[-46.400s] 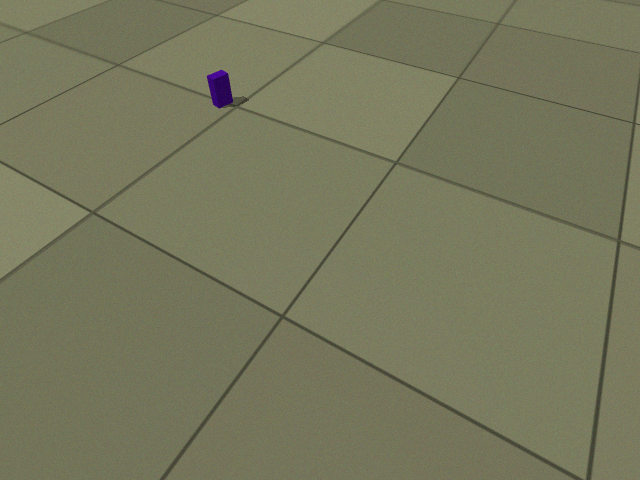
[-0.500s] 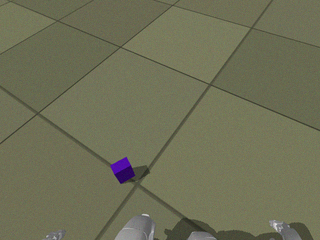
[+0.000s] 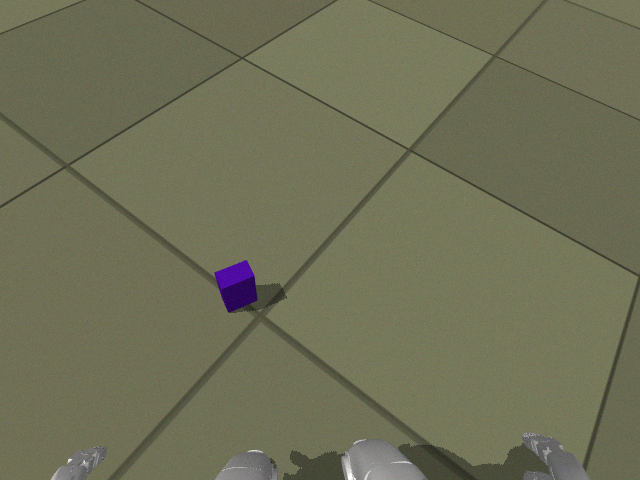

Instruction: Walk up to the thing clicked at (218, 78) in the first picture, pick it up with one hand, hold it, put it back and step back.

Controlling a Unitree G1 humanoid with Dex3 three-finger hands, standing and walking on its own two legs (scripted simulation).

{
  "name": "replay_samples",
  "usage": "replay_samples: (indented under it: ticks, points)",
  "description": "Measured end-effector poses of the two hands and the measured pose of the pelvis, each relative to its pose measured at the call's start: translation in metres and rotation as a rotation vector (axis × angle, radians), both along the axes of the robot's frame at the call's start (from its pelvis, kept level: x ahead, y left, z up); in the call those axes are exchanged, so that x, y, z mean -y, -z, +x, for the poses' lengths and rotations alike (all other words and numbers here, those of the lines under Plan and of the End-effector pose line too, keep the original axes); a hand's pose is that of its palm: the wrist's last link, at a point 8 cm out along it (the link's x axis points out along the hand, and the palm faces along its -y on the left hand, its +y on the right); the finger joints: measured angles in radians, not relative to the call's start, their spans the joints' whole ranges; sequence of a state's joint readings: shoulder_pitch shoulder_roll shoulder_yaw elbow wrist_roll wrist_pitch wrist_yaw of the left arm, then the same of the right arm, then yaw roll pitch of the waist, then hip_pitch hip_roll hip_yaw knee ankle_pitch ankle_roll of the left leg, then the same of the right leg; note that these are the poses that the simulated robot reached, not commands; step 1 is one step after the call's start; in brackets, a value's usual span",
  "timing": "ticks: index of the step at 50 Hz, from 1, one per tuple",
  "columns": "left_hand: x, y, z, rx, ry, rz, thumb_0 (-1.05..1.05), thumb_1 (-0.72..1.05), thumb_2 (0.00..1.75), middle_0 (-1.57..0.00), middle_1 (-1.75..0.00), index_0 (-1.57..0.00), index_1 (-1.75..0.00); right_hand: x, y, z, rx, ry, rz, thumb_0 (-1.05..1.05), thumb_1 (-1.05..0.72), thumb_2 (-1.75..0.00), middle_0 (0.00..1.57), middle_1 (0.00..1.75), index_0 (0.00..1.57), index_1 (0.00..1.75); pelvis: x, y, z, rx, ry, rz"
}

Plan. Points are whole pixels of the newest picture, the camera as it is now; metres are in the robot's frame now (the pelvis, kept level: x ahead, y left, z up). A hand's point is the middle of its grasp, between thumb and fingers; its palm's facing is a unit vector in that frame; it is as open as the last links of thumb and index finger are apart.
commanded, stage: step back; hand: left
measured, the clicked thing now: (237, 287) +0.66 +0.23 -0.68
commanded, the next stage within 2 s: none
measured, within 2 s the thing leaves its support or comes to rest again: neither
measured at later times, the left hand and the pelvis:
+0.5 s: hand out of the picture -0.04 +0.25 -0.14, palm faces +0.03 -0.91 -0.42, open 7.4 cm; pelvis -0.17 -0.02 -0.02, yaw +3 degrees
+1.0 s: hand out of the picture -0.27 +0.20 -0.15, palm faces -0.01 -0.92 -0.40, open 7.4 cm; pelvis -0.33 -0.06 -0.01, yaw -1 degrees
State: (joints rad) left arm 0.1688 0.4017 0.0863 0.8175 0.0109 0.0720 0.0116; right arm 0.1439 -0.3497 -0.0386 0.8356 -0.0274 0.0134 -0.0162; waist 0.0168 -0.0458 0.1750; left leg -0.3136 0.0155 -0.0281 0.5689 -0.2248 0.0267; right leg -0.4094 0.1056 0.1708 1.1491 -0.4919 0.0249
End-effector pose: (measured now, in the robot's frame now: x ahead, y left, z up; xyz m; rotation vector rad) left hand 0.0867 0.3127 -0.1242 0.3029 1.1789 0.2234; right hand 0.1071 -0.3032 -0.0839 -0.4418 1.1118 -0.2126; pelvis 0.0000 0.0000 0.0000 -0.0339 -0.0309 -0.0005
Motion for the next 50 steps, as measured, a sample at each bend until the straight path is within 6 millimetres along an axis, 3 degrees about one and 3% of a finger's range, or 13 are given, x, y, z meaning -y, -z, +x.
replay_samples:
  ticks: [4,8,14,21,25,28,32,37,43,46,50]
  points:
    - [0.006,0.004,-0.034,-0.045,0.023,0.024,0.01,0.91,0.9,-0.2,-0.3,-0.2,-0.3,0.01,0.005,-0.011,0.065,-0.007,0.01,0.0,-0.9,-0.89,0.21,0.3,0.2,0.3,0.009,0.007,-0.029,0.008,0.034,0.013]
    - [0.019,0.005,-0.066,-0.049,0.043,0.049,0.01,0.91,0.9,-0.2,-0.3,-0.2,-0.3,0.029,0.022,-0.034,0.102,0.003,0.033,0.0,-0.9,-0.89,0.21,0.3,0.2,0.3,0.022,0.02,-0.061,0.02,0.059,0.021]
    - [0.038,-0.019,-0.118,-0.041,0.03,0.057,0.01,0.91,0.9,-0.21,-0.3,-0.2,-0.3,0.042,0.034,-0.093,0.035,0.058,0.073,0.0,-0.9,-0.89,0.21,0.3,0.2,0.3,0.031,0.009,-0.097,0.024,0.045,0.058]
    - [0.032,-0.032,-0.129,0.043,0.035,0.096,0.01,0.9,0.9,-0.21,-0.3,-0.2,-0.3,0.043,0.039,-0.177,-0.103,0.058,0.06,0.0,-0.9,-0.89,0.21,0.3,0.2,0.3,0.03,0.005,-0.137,-0.016,-0.011,0.055]
    - [0.022,-0.02,-0.135,0.124,0.035,0.085,0.01,0.9,0.9,-0.21,-0.3,-0.2,-0.3,0.035,0.045,-0.213,-0.156,0.028,0.033,0.01,-0.9,-0.89,0.21,0.3,0.2,0.3,0.025,0.017,-0.168,-0.009,-0.06,0.034]
    - [0.021,-0.008,-0.151,0.13,0.019,0.053,0.01,0.9,0.9,-0.2,-0.3,-0.2,-0.3,0.024,0.039,-0.234,-0.158,0.02,0.035,0.01,-0.9,-0.89,0.21,0.3,0.2,0.3,0.024,0.017,-0.191,0.021,-0.047,0.077]
    - [0.031,-0.007,-0.183,0.086,0.0,0.004,0.01,0.91,0.9,-0.2,-0.3,-0.2,-0.3,0.023,0.022,-0.249,-0.122,0.004,0.024,0.01,-0.9,-0.89,0.21,0.3,0.2,0.3,0.026,0.006,-0.212,0.011,-0.06,0.015]
    - [0.039,-0.003,-0.232,0.037,-0.001,-0.007,0.01,0.91,0.9,-0.2,-0.3,-0.2,-0.3,0.036,0.007,-0.249,-0.031,-0.015,-0.003,0.01,-0.9,-0.89,0.21,0.3,0.2,0.3,0.035,0.002,-0.243,-0.014,-0.025,0.009]
    - [0.054,0.008,-0.294,-0.029,0.035,0.035,0.01,0.91,0.9,-0.2,-0.3,-0.2,-0.3,0.064,0.017,-0.258,0.076,-0.032,0.001,0.0,-0.9,-0.89,0.21,0.3,0.2,0.3,0.055,0.018,-0.292,-0.007,0.033,0.022]
    - [0.066,0.004,-0.329,-0.053,0.027,0.038,0.01,0.91,0.9,-0.2,-0.3,-0.2,-0.3,0.074,0.026,-0.277,0.084,-0.008,0.021,0.0,-0.9,-0.89,0.21,0.3,0.2,0.3,0.061,0.02,-0.314,0.018,0.009,-0.019]
    - [0.07,-0.011,-0.365,-0.059,0.004,0.053,0.01,0.9,0.9,-0.21,-0.3,-0.2,-0.3,0.075,0.028,-0.314,0.042,0.02,0.056,0.0,-0.9,-0.89,0.21,0.3,0.2,0.3,0.065,0.011,-0.331,0.009,0.022,0.05]
